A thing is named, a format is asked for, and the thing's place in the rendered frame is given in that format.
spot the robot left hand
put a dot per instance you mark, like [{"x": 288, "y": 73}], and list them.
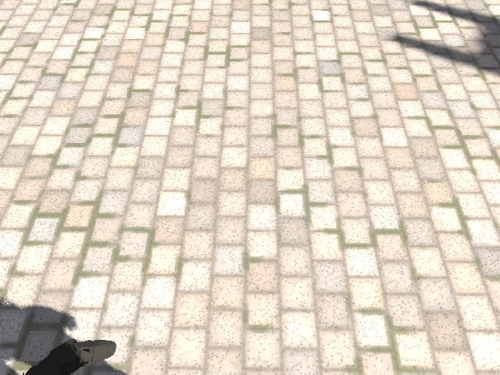
[{"x": 71, "y": 355}]

